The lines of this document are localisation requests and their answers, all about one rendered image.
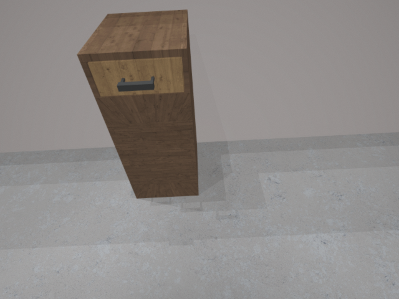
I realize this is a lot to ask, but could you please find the drawer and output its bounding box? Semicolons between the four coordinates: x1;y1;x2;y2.
88;57;185;97

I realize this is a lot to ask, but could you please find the cabinet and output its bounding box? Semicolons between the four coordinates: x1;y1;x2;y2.
77;9;199;199

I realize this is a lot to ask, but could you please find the handle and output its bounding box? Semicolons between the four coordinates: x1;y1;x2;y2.
117;77;155;92

